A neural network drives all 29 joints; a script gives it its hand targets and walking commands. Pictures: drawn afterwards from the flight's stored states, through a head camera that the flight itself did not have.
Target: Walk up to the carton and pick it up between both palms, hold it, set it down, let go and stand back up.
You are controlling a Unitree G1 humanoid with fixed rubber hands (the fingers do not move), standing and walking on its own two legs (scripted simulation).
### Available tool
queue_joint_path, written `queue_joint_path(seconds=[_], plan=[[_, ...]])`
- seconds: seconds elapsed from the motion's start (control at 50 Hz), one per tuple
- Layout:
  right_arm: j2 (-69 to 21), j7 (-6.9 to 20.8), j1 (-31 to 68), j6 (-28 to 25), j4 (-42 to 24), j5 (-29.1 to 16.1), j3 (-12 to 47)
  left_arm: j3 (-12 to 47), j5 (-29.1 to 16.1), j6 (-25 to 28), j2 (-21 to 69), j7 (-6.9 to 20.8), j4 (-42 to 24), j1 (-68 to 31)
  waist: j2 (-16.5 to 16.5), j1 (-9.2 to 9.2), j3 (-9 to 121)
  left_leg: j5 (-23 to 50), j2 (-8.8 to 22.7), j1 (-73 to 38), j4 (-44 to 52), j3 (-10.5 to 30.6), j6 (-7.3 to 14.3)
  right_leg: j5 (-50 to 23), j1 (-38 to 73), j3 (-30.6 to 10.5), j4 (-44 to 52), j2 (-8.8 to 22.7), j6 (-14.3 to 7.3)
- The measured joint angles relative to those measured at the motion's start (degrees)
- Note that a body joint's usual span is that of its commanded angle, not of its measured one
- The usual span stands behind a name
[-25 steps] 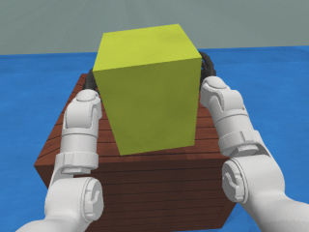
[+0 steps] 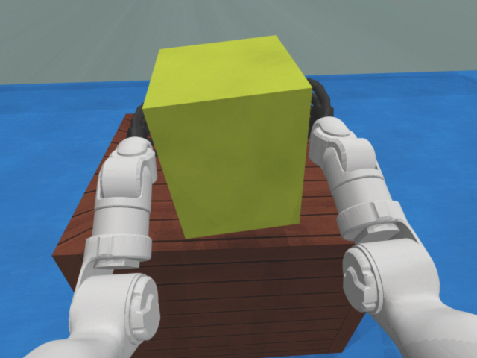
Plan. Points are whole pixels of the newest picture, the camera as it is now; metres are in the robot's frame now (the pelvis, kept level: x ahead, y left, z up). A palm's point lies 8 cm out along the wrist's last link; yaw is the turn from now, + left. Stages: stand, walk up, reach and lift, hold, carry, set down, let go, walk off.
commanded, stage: hold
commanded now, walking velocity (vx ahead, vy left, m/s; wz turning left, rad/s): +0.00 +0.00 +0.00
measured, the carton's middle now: (230, 137) +0.41 +0.03 +0.22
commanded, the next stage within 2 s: set down in 0.60 s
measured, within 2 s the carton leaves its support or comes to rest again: neither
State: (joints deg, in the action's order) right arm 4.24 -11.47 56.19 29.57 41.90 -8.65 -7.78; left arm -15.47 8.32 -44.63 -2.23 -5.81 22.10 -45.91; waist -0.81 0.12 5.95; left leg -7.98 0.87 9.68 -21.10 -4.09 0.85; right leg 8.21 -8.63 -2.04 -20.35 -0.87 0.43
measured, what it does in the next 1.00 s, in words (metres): stands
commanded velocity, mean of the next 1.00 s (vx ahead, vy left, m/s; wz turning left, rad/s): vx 0.00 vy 0.00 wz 0.00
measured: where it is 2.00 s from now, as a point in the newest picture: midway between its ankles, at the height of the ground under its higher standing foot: outside the picture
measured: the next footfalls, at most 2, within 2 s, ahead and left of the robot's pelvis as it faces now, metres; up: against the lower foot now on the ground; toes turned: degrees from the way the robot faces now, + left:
none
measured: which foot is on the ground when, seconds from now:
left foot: down 0.00-1.00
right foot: down 0.00-1.00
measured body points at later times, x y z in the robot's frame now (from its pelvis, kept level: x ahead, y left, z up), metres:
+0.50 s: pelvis +0.00 +0.00 +0.00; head -0.06 +0.01 +0.45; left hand +0.38 +0.17 +0.23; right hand +0.41 -0.12 +0.26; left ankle +0.04 +0.11 -0.75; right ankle +0.03 -0.12 -0.75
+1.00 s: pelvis +0.01 +0.00 +0.00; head -0.05 +0.01 +0.45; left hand +0.41 +0.17 +0.21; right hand +0.43 -0.12 +0.23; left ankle +0.04 +0.11 -0.75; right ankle +0.03 -0.12 -0.75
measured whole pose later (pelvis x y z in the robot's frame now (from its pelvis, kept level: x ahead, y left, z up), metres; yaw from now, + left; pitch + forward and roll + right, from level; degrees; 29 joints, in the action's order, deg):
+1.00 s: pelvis +0.01 +0.00 +0.00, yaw +0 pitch -3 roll +0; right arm 0.7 -11.0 56.2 16.1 52.1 -6.5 -14.8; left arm -20.9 9.9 -33.0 -2.0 -3.9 33.6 -48.4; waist -1.1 0.1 5.9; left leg -8.3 0.8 9.3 -20.4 -4.1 0.9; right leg 8.9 -8.6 -2.0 -20.3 -0.9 0.3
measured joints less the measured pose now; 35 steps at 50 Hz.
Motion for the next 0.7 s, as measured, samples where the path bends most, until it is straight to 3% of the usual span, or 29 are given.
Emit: queue_joint_path(seconds=[0.7], plan=[[0.0,-0.1,0.0,0.0,0.7,0.0,0.0,0.0,0.0,0.0,0.0,0.1,0.7,0.0,0.0,0.0,0.0,-0.1,0.0,0.0,0.0,0.0,0.0,0.1,0.0,0.0,0.0,0.0,0.0]])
